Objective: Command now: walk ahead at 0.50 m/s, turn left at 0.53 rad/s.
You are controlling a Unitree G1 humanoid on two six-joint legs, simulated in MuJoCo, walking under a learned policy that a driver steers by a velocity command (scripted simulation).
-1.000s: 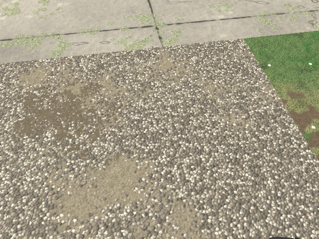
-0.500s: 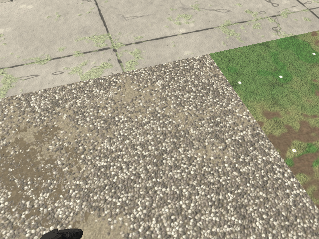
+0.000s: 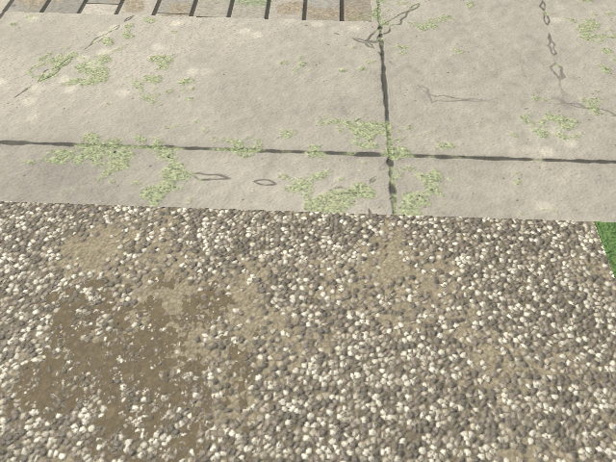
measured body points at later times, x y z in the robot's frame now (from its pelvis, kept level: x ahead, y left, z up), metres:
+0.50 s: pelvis +0.29 +0.06 +0.01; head +0.32 +0.09 +0.45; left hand +0.45 +0.35 -0.08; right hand +0.41 -0.21 -0.10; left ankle +0.20 +0.12 -0.74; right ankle +0.52 -0.06 -0.69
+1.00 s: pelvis +0.45 +0.08 -0.01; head +0.48 +0.10 +0.44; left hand +0.47 +0.38 -0.13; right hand +0.71 -0.11 -0.09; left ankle +0.45 +0.21 -0.74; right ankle +0.54 -0.01 -0.74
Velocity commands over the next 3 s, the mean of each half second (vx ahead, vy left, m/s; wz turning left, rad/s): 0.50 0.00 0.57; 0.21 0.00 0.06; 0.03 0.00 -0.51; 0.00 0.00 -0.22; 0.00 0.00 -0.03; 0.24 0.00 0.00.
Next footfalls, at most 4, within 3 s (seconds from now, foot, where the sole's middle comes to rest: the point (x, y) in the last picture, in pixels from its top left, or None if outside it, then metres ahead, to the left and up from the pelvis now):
0.12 left None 0.24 0.13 -0.77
0.60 right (334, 426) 0.57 0.00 -0.77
0.98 left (229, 457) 0.49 0.22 -0.77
1.36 right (356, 446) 0.53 -0.04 -0.77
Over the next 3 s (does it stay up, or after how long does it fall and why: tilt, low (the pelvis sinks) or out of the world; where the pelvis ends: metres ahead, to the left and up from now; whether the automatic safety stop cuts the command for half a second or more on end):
stays up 0.59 0.03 0.01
